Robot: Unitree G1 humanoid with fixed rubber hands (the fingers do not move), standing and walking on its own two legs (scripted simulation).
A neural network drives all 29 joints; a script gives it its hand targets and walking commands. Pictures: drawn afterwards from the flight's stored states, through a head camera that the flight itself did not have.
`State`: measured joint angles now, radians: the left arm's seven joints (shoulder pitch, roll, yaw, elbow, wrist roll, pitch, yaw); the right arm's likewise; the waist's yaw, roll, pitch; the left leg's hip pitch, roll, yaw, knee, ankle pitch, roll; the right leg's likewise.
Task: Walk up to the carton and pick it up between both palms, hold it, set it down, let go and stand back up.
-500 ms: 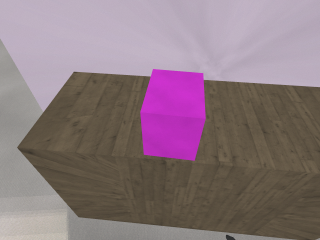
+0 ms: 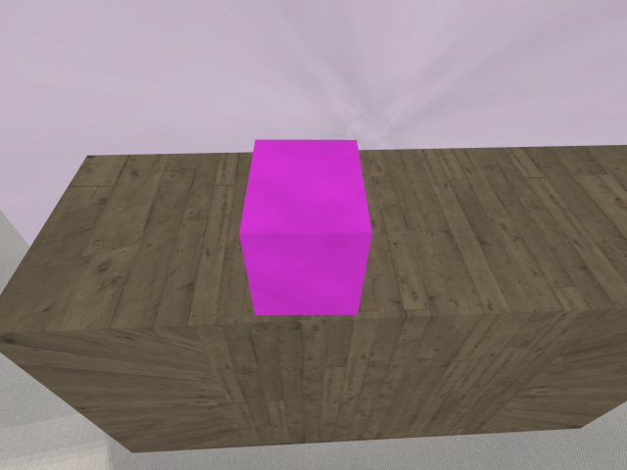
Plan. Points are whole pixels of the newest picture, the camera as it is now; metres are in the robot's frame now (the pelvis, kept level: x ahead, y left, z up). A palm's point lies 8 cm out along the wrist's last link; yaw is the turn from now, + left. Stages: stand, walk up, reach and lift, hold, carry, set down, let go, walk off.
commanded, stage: walk up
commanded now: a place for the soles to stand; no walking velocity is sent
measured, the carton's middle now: (306, 227) +0.48 +0.02 +0.03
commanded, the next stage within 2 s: none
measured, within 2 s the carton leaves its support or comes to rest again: neither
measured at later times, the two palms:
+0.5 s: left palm out of the picture +0.07 +0.27 -0.13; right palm out of the picture +0.04 -0.17 -0.14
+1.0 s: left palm out of the picture +0.10 +0.30 -0.15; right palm out of the picture +0.03 -0.14 -0.13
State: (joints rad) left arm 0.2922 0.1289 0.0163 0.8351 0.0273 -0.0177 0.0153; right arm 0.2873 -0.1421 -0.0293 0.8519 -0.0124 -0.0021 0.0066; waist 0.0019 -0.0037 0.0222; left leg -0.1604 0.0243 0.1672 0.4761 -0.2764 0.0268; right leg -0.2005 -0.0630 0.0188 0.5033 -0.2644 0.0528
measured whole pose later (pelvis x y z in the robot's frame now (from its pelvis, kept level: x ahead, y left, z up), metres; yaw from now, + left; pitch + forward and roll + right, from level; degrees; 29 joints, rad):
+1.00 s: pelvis +0.01 +0.10 -0.02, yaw -4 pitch -1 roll -2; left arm 0.26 0.10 0.00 0.83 0.04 0.02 0.06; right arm 0.40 -0.17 -0.06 0.70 -0.03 0.02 0.02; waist -0.01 0.02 0.05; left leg -0.22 -0.08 0.19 0.60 -0.38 0.13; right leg -0.29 -0.11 -0.01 0.61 -0.31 0.08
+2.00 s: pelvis -0.01 +0.05 -0.01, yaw +0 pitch +0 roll -1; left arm 0.24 0.07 0.01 0.70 0.03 0.00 0.01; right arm 0.30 -0.18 -0.05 0.74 -0.04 0.03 -0.04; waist 0.01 0.03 0.03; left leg -0.50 0.00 -0.02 1.05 -0.54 -0.05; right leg -0.30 0.00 -0.12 0.59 -0.30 -0.04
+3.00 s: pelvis +0.00 +0.09 +0.00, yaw +2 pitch -2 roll +0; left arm 0.32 0.13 0.02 0.91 0.02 -0.01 0.02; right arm 0.39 -0.14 -0.04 0.86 -0.01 -0.02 -0.01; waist -0.01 0.00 0.02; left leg -0.16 -0.09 0.06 0.39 -0.21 0.10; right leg -0.15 -0.08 -0.11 0.43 -0.24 0.04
